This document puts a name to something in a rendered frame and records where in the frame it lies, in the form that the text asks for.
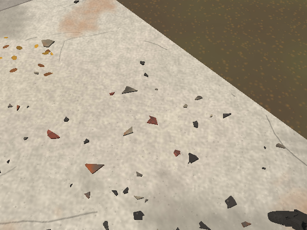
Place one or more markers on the right robot hand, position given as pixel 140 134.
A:
pixel 295 219

